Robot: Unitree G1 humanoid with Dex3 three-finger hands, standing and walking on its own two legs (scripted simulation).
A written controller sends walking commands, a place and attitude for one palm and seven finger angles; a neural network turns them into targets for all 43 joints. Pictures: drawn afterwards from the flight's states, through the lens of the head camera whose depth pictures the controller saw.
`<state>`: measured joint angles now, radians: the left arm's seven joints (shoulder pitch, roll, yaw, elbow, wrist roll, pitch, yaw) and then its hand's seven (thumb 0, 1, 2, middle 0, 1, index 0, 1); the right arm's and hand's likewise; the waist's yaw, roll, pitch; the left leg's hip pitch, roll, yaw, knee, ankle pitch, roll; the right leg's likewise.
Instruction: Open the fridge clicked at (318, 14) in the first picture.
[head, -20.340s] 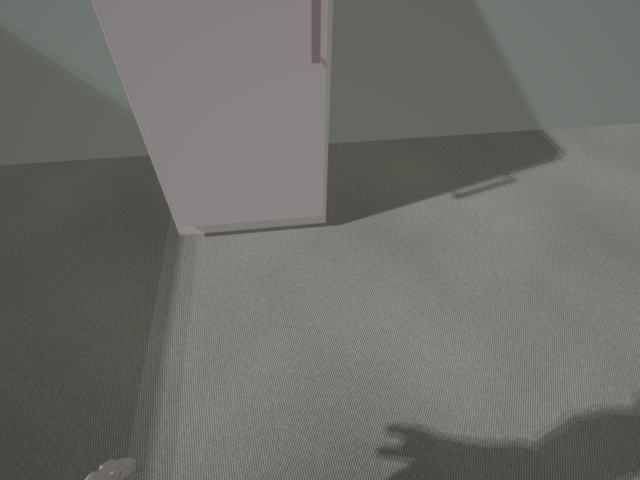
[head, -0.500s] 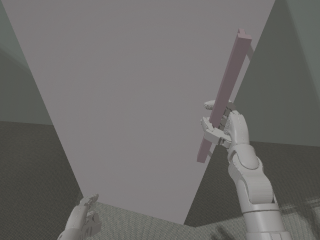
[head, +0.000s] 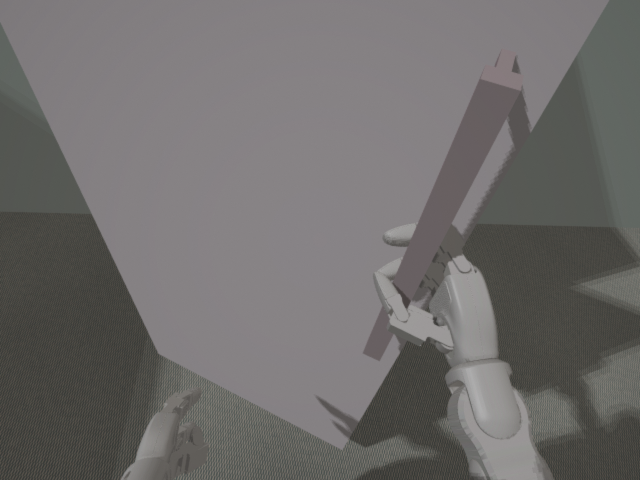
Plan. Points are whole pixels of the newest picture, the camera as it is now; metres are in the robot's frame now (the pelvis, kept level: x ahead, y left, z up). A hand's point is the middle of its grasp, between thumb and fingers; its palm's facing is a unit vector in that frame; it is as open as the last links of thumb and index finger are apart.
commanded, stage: walk backward, drawing the door open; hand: right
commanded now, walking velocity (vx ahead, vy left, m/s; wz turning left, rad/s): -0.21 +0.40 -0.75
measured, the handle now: (420, 248) +0.31 -0.05 +0.19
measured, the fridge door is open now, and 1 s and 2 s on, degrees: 28 57 80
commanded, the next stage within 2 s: stop walking and hold the door back in 1.50 s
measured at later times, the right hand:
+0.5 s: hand (287, 430) +0.14 +0.06 +0.16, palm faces +0.15 +0.98 -0.15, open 7.0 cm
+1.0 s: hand out of the picture +0.06 +0.17 +0.15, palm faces +0.57 +0.81 -0.16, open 7.1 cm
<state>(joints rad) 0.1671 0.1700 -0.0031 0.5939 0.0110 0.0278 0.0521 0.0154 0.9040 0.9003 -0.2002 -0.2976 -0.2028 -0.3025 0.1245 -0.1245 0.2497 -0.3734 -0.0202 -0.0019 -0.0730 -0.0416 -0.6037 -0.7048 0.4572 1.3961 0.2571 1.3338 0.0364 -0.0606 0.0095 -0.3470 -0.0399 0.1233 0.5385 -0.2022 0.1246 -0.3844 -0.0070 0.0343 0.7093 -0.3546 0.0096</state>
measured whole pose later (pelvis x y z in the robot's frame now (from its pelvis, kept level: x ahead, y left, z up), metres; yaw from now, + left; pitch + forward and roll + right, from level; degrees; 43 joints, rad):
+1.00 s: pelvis -0.09 +0.39 -0.02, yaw -49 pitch -2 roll +0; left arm 0.11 0.17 0.01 0.55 0.02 -0.08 0.04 0.01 0.91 0.90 -0.20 -0.30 -0.20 -0.30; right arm 0.05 -0.18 0.21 -0.47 -0.02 -0.04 -0.04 -0.06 -0.58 -0.79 0.46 1.40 0.23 1.30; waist 0.06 0.00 0.14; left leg -0.50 0.04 0.10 0.91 -0.35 0.00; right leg -0.37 -0.07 -0.06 0.73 -0.27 0.02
